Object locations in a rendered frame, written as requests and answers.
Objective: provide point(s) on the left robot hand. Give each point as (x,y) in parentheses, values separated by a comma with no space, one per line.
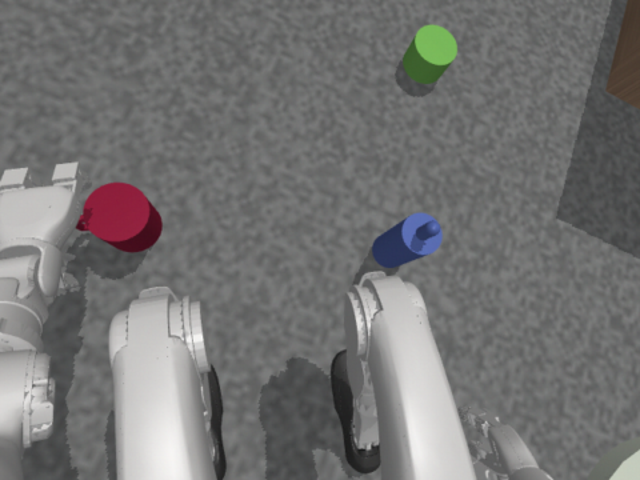
(29,209)

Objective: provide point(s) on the right robot hand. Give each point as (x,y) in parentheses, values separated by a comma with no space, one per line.
(506,453)

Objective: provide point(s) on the left robot foot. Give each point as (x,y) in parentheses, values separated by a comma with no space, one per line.
(216,420)

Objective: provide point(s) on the left robot arm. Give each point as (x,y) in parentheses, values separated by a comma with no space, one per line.
(30,273)

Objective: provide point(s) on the right robot foot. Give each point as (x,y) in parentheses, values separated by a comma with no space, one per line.
(359,459)

